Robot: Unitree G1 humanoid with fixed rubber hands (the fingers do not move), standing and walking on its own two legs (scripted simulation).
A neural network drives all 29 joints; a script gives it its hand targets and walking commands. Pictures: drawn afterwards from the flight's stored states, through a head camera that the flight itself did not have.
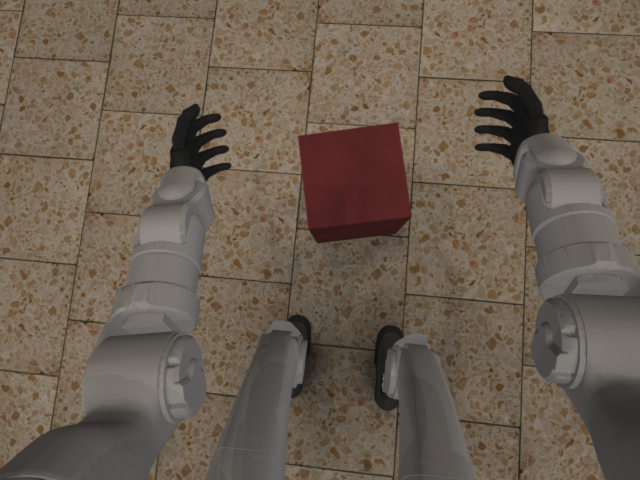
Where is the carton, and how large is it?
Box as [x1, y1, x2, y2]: [298, 122, 411, 242]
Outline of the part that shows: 397,122 298,136 308,228 317,242 395,233 411,216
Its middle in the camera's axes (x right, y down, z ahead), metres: +0.07 -0.12 +0.91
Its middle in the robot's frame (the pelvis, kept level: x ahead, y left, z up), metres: +0.54 +0.02 -0.54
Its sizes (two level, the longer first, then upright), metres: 0.210 0.200 0.250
